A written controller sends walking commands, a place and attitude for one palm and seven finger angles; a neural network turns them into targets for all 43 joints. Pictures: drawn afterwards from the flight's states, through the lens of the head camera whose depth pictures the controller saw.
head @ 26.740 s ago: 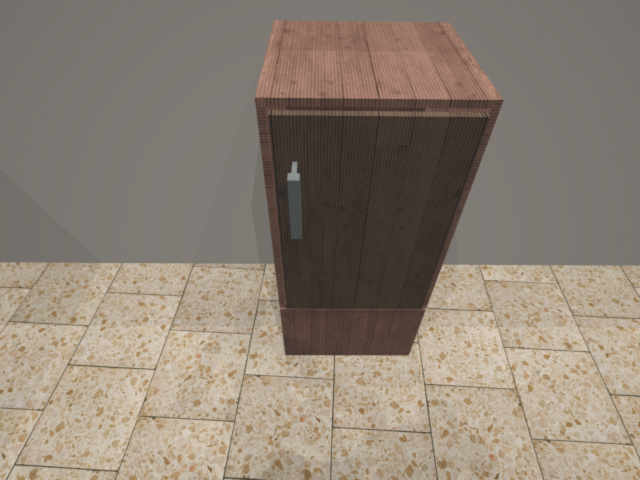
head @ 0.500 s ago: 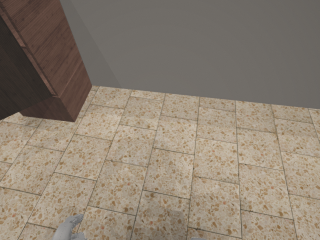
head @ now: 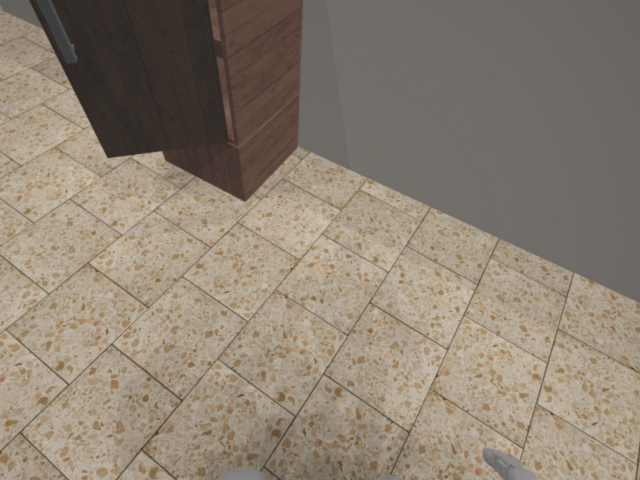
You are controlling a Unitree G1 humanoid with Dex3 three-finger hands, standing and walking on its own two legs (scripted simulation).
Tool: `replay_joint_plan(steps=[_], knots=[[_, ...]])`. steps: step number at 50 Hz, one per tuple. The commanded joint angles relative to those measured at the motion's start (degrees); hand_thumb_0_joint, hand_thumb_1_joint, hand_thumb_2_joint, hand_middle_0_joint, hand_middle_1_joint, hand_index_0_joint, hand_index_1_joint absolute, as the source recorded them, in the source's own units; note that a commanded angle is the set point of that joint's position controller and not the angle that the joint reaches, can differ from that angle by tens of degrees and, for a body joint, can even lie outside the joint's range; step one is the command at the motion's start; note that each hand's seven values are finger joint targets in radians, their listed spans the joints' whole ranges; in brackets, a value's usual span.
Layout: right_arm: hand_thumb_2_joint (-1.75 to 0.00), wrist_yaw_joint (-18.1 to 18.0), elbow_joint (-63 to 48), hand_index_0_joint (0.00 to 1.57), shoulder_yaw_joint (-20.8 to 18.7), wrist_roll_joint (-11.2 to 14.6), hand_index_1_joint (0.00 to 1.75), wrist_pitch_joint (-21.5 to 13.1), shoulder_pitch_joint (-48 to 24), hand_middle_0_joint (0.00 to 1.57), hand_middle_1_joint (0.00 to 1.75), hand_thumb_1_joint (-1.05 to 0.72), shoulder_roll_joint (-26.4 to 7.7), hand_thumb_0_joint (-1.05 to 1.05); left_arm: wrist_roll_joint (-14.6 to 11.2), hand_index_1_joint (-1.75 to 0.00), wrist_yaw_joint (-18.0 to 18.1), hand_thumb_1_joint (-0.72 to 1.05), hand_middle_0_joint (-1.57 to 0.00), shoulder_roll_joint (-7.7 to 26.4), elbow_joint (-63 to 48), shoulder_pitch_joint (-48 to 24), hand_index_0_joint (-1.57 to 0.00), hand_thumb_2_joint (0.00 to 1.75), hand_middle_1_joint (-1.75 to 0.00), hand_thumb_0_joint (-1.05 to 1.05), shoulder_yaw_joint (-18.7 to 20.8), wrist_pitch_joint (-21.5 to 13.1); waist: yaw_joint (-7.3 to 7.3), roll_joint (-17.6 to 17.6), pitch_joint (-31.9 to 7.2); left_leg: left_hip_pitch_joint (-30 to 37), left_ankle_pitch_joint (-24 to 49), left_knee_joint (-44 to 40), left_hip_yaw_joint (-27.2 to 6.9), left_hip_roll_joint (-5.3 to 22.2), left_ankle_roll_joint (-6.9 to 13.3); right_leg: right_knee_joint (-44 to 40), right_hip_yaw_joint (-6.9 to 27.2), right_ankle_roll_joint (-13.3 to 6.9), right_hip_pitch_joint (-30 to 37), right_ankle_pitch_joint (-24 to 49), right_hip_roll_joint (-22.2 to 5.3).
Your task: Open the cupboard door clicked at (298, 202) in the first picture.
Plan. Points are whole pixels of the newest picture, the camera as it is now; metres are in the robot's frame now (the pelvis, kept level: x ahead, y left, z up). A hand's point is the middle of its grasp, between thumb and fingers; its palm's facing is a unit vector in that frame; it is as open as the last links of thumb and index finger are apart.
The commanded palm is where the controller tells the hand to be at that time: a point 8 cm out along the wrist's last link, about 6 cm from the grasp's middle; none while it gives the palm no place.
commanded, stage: turn to face it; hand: left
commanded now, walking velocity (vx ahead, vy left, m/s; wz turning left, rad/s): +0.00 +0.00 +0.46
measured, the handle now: (57, 24) +0.96 +0.68 -0.01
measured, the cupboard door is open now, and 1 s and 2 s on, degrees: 47 47 47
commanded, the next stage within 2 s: take the last steps up to it in 0.44 s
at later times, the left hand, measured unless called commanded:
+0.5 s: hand out of the picture +0.05 +0.15 -0.14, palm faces +0.20 -0.95 -0.24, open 7.4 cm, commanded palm none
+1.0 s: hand out of the picture +0.08 +0.19 -0.14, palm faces +0.32 -0.92 -0.21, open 7.4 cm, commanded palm none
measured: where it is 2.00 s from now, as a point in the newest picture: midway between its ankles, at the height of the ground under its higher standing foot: (261, 402)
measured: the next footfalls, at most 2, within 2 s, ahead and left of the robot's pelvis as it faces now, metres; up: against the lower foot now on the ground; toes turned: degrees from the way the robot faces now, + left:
right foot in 0.34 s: +0.07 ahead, -0.15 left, +0.00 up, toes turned +4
left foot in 0.70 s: +0.02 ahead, +0.08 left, +0.00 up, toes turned +19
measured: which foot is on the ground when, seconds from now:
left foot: down 0.00-0.34, up 0.36-0.68, down 0.70-1.00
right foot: up 0.00-0.32, down 0.34-0.70, up 0.72-1.00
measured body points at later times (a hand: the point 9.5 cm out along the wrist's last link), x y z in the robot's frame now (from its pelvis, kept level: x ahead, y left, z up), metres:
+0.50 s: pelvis +0.02 -0.05 +0.02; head +0.05 -0.06 +0.46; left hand +0.04 +0.20 -0.12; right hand +0.12 -0.29 -0.14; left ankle -0.04 +0.08 -0.65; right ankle +0.02 -0.15 -0.72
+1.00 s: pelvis +0.07 -0.01 +0.02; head +0.09 -0.01 +0.47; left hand +0.06 +0.24 -0.12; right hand +0.12 -0.23 -0.14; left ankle -0.01 +0.07 -0.72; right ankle +0.16 -0.11 -0.69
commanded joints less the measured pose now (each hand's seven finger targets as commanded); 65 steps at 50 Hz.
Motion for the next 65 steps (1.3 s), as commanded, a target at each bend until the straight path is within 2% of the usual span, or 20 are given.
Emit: replay_joint_plan(steps=[1, 14, 15, 17, 18, 23, 27, 32, 33, 35, 38, 44, 49, 52, 53, 54, 55, 56, 59, 65], knots=[[-0.90, -2.5, -2.1, 0.20, -2.4, -0.1, 0.30, -0.9, 5.6, 0.20, 0.30, -0.90, -12.3, 0.00, -0.3, -0.30, 0.1, 0.90, -0.20, 3.8, -6.6, -5.5, -0.20, 0.90, -0.30, 0.00, 1.3, -1.8, -3.30, 13.8, -8.4, 12.8, 35.9, -15.6, -17.7, 16.3, 8.8, 14.2, 8.6, 1.5, -13.5, 5.1, 0.9], [-0.90, -2.0, -1.8, 0.20, -2.3, 0.0, 0.30, -0.4, 2.4, 0.20, 0.30, -0.90, -10.4, 0.00, -0.8, -0.30, 0.1, 0.90, -0.20, 2.4, -4.6, 0.6, -0.20, 0.90, -0.30, 0.00, 0.7, -2.7, 0.51, 12.6, -7.9, 2.3, 25.2, -11.3, -17.1, 10.5, 5.3, -21.0, 4.4, 0.3, 10.1, 16.3, 6.9], [-0.90, -1.9, -2.1, 0.20, -2.1, 0.4, 0.30, -0.5, 2.5, 0.20, 0.30, -0.90, -9.1, 0.00, -0.6, -0.30, 0.3, 0.90, -0.20, 3.9, -4.1, 2.7, -0.20, 0.90, -0.30, 0.00, 1.1, -3.2, 1.55, 9.0, -8.4, -1.8, 19.1, -7.6, -15.8, 7.9, 2.9, -28.6, 6.4, -0.3, 16.5, 21.4, 4.7], [-0.90, -1.2, -3.8, 0.20, -1.6, 1.0, 0.30, -0.4, 2.3, 0.20, 0.30, -0.90, -4.6, 0.00, 0.6, -0.30, 0.8, 0.90, -0.20, 11.7, -4.2, 4.6, -0.20, 0.90, -0.30, 0.00, 2.2, -4.0, 2.64, -12.6, -8.4, -12.5, -16.8, 17.0, -4.4, -3.8, -3.3, -37.2, 28.4, -11.1, 17.8, 30.9, -19.3], [-0.90, -1.3, -3.4, 0.20, -2.0, 0.6, 0.30, 0.4, 2.3, 0.20, 0.30, -0.90, -6.1, 0.00, 0.3, -0.30, 1.3, 0.90, -0.20, 9.9, -4.7, 2.9, -0.20, 0.90, -0.30, 0.00, 2.1, -4.0, 2.01, -11.1, -8.3, -11.4, -15.8, 25.5, -7.6, -1.1, -3.0, -37.6, 27.4, -13.6, 12.9, 28.3, -19.3], [-0.90, -0.4, 0.7, 0.20, -1.2, 0.7, 0.30, 0.8, 3.4, 0.20, 0.30, -0.90, -3.2, 0.00, 0.3, -0.30, 1.3, 0.90, -0.20, 5.1, -5.0, -2.8, -0.20, 0.90, -0.30, 0.00, 0.8, -4.3, -1.09, -7.5, -4.7, -10.0, -6.4, 25.7, -3.9, 1.0, -4.6, -34.4, 10.8, -10.5, 10.9, 37.2, -9.7], [-0.90, -0.6, 1.2, 0.20, -0.3, 0.9, 0.30, 0.2, 0.9, 0.20, 0.30, -0.90, -0.9, 0.00, 0.5, -0.30, 1.2, 0.90, -0.20, 6.5, -2.0, 2.7, -0.20, 0.90, -0.30, 0.00, 1.4, -4.4, 1.62, -6.6, -6.1, -6.1, -8.6, 10.0, -0.5, -0.3, -4.7, -31.5, 10.2, -11.5, 16.6, 46.6, -10.2], [-0.90, -0.6, 3.0, 0.20, 0.2, 0.3, 0.30, -1.3, 6.1, 0.20, 0.30, -0.90, -2.0, 0.00, 0.0, -0.30, 0.5, 0.90, -0.20, 7.4, -0.2, 2.3, -0.20, 0.90, -0.30, 0.00, 2.4, -4.4, -0.35, -5.3, -6.7, 5.9, -0.8, -8.8, 2.3, -0.8, -3.3, -29.4, 9.5, -8.7, 11.7, 26.1, -10.6], [-0.90, -0.6, 3.8, 0.20, -0.2, 0.3, 0.30, -1.8, 8.6, 0.20, 0.30, -0.90, -3.6, 0.00, -0.3, -0.30, 0.1, 0.90, -0.20, 6.4, -0.3, 1.2, -0.20, 0.90, -0.30, 0.00, 2.3, -4.2, -1.88, -0.1, -6.8, 13.0, 1.6, -14.6, 0.2, 0.4, -2.1, -24.9, 7.2, -6.4, 5.2, 17.4, -8.6], [-0.90, -1.5, 5.0, 0.20, -2.1, -0.9, 0.30, -1.8, 17.6, 0.20, 0.30, -0.90, -12.4, 0.00, -0.4, -0.30, -0.8, 0.90, -0.20, 0.5, -4.3, -3.3, -0.20, 0.90, -0.30, 0.00, 0.9, -3.7, -6.44, 22.8, -5.6, 21.2, 0.8, -23.5, -28.1, 21.1, 10.1, -1.0, -1.7, -1.2, -15.6, -5.2, 4.1], [-0.90, -2.8, 4.6, 0.20, -0.7, -0.3, 0.30, -2.8, 15.4, 0.20, 0.30, -0.90, -7.9, 0.00, 0.2, -0.30, -1.4, 0.90, -0.20, 1.4, -3.6, -9.0, -0.20, 0.90, -0.30, 0.00, 0.8, -4.1, -4.67, 14.3, -1.8, 14.1, -1.5, -25.4, -25.0, 18.0, 11.5, 12.4, 7.3, -2.7, -19.4, 4.2, 1.1], [-0.90, -2.7, 6.0, 0.20, 0.3, 0.0, 0.30, -4.6, 15.5, 0.20, 0.30, -0.90, -5.8, 0.00, 0.1, -0.30, -1.9, 0.90, -0.20, -0.5, -0.8, -5.6, -0.20, 0.90, -0.30, 0.00, -0.1, -4.1, -1.95, 9.7, -2.6, 14.0, 15.1, -24.7, -12.5, 12.3, 9.9, 0.7, 4.6, -1.8, -12.0, 12.4, 1.7], [-0.90, -2.2, 7.9, 0.20, 0.2, -0.2, 0.30, -4.3, 16.6, 0.20, 0.30, -0.90, -5.9, 0.00, 0.0, -0.30, -2.0, 0.90, -0.20, -1.2, -1.6, -7.5, -0.20, 0.90, -0.30, 0.00, -0.3, -4.4, -1.76, 10.0, 0.0, 8.4, 8.7, -24.5, -11.6, 12.3, 9.9, -11.5, 2.2, -1.8, -2.8, 13.7, 3.6], [-0.90, -2.3, 8.2, 0.20, 0.2, 0.0, 0.30, -4.1, 14.7, 0.20, 0.30, -0.90, -5.5, 0.00, 0.2, -0.30, -1.9, 0.90, -0.20, -0.1, 1.1, 1.1, -0.20, 0.90, -0.30, 0.00, 0.7, -5.0, 2.58, 5.5, -1.4, -0.3, 1.6, -16.0, -9.0, 8.5, 6.5, -21.3, 1.8, -2.4, 14.3, 17.4, 5.0], [-0.90, -1.9, 8.0, 0.20, 0.2, 0.5, 0.30, -4.4, 14.1, 0.20, 0.30, -0.90, -4.3, 0.00, 0.5, -0.30, -1.6, 0.90, -0.20, 3.1, 2.8, 7.8, -0.20, 0.90, -0.30, 0.00, 1.5, -5.7, 5.56, -0.3, -3.7, -6.9, -1.2, -5.0, -4.8, 3.6, 3.8, -26.8, 7.9, -3.8, 24.6, 12.8, 0.7], [-0.90, -1.5, 6.5, 0.20, 0.6, 0.9, 0.30, -4.7, 14.9, 0.20, 0.30, -0.90, -0.7, 0.00, 0.7, -0.30, -1.0, 0.90, -0.20, 8.7, 4.8, 14.9, -0.20, 0.90, -0.30, 0.00, 2.7, -6.2, 7.61, -15.4, -6.4, -17.4, -11.7, 12.7, 1.0, -2.9, 0.6, -36.4, 29.0, -9.1, 32.9, 5.6, -15.6], [-0.90, -1.3, 4.8, 0.20, 0.1, 0.3, 0.30, -4.2, 12.5, 0.20, 0.30, -0.90, -3.4, 0.00, -0.1, -0.30, -0.5, 0.90, -0.20, 9.9, 4.6, 16.2, -0.20, 0.90, -0.30, 0.00, 2.7, -6.1, 7.34, -13.6, -6.1, -20.2, -15.9, 25.5, -3.0, -1.1, 0.0, -44.0, 41.3, -13.7, 27.6, -1.5, -22.3], [-0.90, -1.1, 5.1, 0.20, -0.4, 0.1, 0.30, -3.8, 9.5, 0.20, 0.30, -0.90, -3.4, 0.00, -0.2, -0.30, -0.1, 0.90, -0.20, 8.0, 3.9, 11.5, -0.20, 0.90, -0.30, 0.00, 2.2, -6.2, 5.60, -10.8, -1.7, -21.1, -8.9, 31.7, -6.1, 1.7, -0.3, -46.5, 41.3, -13.7, 19.2, -7.6, -21.1], [-0.90, -0.2, 7.9, 0.20, -0.2, -0.4, 0.30, -2.5, 11.7, 0.20, 0.30, -0.90, -0.1, 0.00, 0.0, -0.30, 0.2, 0.90, -0.20, 0.6, 2.2, 3.5, -0.20, 0.90, -0.30, 0.00, 0.4, -7.0, 0.10, -4.2, 0.3, -15.6, 4.4, 29.8, -5.1, 5.8, -2.2, -45.4, 19.2, -9.1, 7.4, 5.8, -13.4], [-0.90, 0.6, 7.1, 0.20, 0.1, -0.2, 0.30, -2.0, 9.7, 0.20, 0.30, -0.90, 2.2, 0.00, 0.0, -0.30, 0.0, 0.90, -0.20, 0.5, 6.4, 8.6, -0.20, 0.90, -0.30, 0.00, 0.2, -8.6, 0.31, -1.6, -1.1, -16.9, 9.5, 16.7, -0.7, 6.1, -4.5, -44.4, 8.2, -9.7, 14.3, 26.2, -10.6]])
